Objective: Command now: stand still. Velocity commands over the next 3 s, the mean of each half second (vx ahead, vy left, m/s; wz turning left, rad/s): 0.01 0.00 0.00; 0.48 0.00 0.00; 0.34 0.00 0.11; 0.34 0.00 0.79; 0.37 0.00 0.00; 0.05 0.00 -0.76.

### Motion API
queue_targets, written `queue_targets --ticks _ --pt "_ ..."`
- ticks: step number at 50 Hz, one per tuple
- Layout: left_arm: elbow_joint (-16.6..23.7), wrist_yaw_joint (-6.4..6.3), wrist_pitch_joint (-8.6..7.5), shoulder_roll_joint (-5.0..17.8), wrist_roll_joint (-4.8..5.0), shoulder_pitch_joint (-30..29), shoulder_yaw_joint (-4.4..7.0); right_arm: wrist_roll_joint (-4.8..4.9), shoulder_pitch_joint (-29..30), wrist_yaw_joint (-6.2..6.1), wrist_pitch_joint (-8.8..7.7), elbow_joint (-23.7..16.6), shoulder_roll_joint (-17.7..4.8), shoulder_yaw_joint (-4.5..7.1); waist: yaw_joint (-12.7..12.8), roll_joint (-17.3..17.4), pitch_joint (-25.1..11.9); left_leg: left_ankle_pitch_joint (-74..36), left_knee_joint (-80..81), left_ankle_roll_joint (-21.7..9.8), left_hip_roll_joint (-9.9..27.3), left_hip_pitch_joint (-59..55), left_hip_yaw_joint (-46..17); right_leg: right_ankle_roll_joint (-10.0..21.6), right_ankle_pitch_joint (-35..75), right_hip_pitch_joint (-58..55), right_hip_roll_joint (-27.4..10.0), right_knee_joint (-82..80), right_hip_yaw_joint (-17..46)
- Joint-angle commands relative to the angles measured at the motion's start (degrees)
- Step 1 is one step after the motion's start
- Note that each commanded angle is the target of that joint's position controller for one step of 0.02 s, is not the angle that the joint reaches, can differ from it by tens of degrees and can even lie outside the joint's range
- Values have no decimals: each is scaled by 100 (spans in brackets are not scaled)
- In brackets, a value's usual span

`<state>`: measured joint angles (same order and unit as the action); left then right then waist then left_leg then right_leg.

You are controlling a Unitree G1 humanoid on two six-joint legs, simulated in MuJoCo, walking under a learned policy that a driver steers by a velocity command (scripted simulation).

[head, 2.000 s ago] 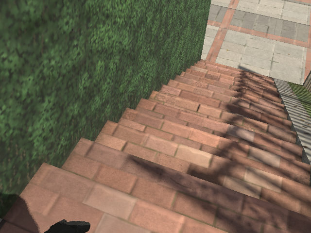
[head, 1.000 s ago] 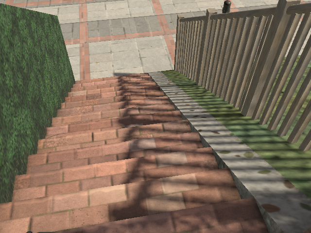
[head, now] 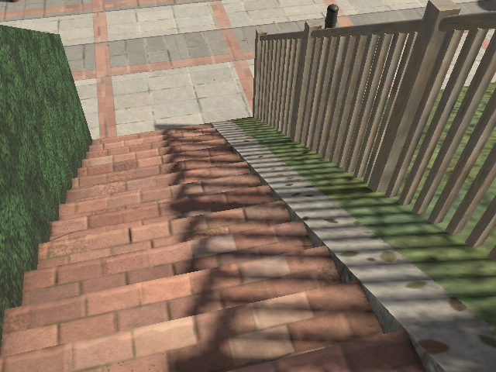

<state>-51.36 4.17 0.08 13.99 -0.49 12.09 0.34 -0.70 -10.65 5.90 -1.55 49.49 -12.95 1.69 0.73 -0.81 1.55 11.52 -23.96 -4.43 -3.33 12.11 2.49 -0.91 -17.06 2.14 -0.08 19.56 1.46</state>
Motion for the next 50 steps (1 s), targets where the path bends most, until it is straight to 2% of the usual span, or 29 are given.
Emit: queue_targets --ticks 1,8,14,28,29,30,31,32,33,34,35,37,38,39,40,41,42,43,44,45,46,47,48,49,50 --pt "40 -30 4 539 13 296 128 -3 -111 39 -43 -66 -650 199 37 185 -439 -2905 90 146 688 -1006 -743 96 1372 482 -165 -191 154" --pt "-167 -35 38 581 -11 29 139 6 45 38 -16 245 -693 266 2 95 -296 -2250 251 37 585 -952 -685 116 1213 496 -160 -329 105" --pt "-395 -33 61 572 -26 23 135 8 54 34 10 534 -671 288 -25 79 -188 -1937 393 -22 530 -1026 -668 150 1117 557 -152 -446 74" --pt "-915 8 106 363 -60 349 103 -7 -131 35 79 1110 -472 250 -74 72 33 -1375 665 -13 422 -1078 -656 207 938 693 -131 -620 30" --pt "-1019 -19 136 426 -83 560 132 -33 -343 -11 84 1165 -578 313 -139 80 57 44 827 -63 434 -1078 -706 289 59 743 -127 -672 32" --pt "-993 -87 139 656 -227 615 227 -132 -463 -101 57 1123 -940 470 -196 102 320 1967 910 -246 527 -750 -933 500 -1125 939 -194 -561 105" --pt "-957 -168 82 665 -386 706 258 -226 -531 -180 -1 1098 -1033 536 -190 112 590 2901 957 -479 769 -291 -1352 710 -1721 1061 -378 -484 293" --pt "-888 -265 -34 479 -473 665 225 -279 -426 -291 -93 998 -793 500 -151 80 618 2975 920 -655 974 -50 -1679 828 -1613 1007 -478 -346 381" --pt "-808 -352 -171 176 -465 552 139 -250 -226 -417 -168 863 -435 404 -109 65 418 2543 866 -716 1077 21 -1831 836 -1085 768 -508 -267 367" --pt "-735 -403 -293 -69 -393 445 62 -198 -10 -525 -208 715 -202 321 -78 42 222 2094 796 -703 1094 74 -1839 823 -654 543 -533 -252 358" --pt "-673 -424 -378 -141 -326 394 26 -176 177 -589 -233 588 -145 281 -49 6 143 1823 666 -663 1015 223 -1760 863 -515 392 -575 -278 429" --pt "-711 -437 -449 116 -245 850 61 -199 542 -591 -281 410 -270 286 188 -275 206 1509 -122 -380 507 1119 -1160 1206 -1051 -119 -897 -479 1034" --pt "-800 -469 -485 319 -271 1168 115 -242 618 -567 -311 413 -231 274 316 -550 429 1161 -819 -194 278 1841 -733 1495 -1123 -498 -1330 -717 1549" --pt "-843 -498 -520 407 -262 1201 146 -344 553 -566 -356 415 -120 236 284 -653 655 997 -1224 -111 342 2424 -393 1717 -902 -751 -1817 -854 1879" --pt "-899 -573 -405 1225 121 1153 461 100 1037 -487 -269 22 -699 366 410 -778 847 611 -1095 14 422 2674 15 1471 -1080 -928 -1715 -996 1841" --pt "-909 -581 -379 1046 82 1256 433 94 1195 -441 -246 -119 -725 372 473 -644 884 558 -1204 76 454 2686 -8 1454 -590 -842 -1776 -946 1882" --pt "-929 -583 -378 862 10 1258 401 74 1095 -411 -231 -190 -599 352 389 -627 856 586 -1255 98 492 2594 -9 1429 -25 -785 -1781 -830 1752" --pt "-926 -586 -381 756 -20 1172 394 62 866 -381 -213 -197 -518 340 246 -627 779 557 -1196 93 498 2274 5 1381 297 -579 -1724 -706 1567" --pt "-860 -581 -381 714 -3 890 399 61 488 -361 -210 -127 -440 334 -10 -550 721 373 -949 70 437 1558 98 1266 392 -40 -1544 -524 1244" --pt "-696 -586 -391 656 71 346 400 40 -331 -383 -196 105 -352 337 -476 -344 549 166 -630 44 189 -23 290 1046 1063 1060 -1097 -63 588" --pt "-571 -566 -420 578 59 20 366 -16 -1664 -428 -199 520 -618 449 -1138 322 113 650 -488 -146 193 -1963 -146 821 1892 2403 -566 1329 11" --pt "-282 -541 -466 374 77 -45 309 -52 -2706 -503 -200 693 -1369 646 -1559 2090 -442 2043 471 -728 1562 -3073 -2514 514 1046 3652 209 3929 -661" --pt "-225 -554 -464 507 -60 -305 410 -54 -2104 -492 -172 527 -1138 535 -1139 1457 -371 1567 611 -836 1947 -2583 -3596 649 -684 4249 419 5151 338" --pt "-165 -521 -462 421 6 -352 412 -61 -1479 -509 -138 282 -987 454 -808 660 -99 721 372 -947 2093 -2074 -2959 711 -353 4438 150 5725 628" --pt "-215 -461 -461 408 70 -146 417 -87 -1099 -516 -157 106 -795 385 -529 187 -196 277 364 -964 2063 -1692 -2564 719 49 4238 -96 5664 663"
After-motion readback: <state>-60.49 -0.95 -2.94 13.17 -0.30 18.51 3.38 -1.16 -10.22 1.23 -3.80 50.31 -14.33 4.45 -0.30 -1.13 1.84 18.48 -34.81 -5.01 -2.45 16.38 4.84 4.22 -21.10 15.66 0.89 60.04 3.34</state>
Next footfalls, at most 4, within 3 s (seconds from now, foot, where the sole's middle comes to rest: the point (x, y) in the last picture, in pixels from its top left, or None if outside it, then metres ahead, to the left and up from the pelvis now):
0.90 left None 0.13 0.09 -0.78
1.48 right None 0.47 -0.12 -0.96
2.08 left None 0.35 0.18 -0.96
2.56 right None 0.51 0.04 -0.96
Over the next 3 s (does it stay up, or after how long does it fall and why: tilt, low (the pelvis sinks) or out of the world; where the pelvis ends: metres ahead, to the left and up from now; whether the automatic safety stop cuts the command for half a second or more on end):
stays up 0.55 0.20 -0.37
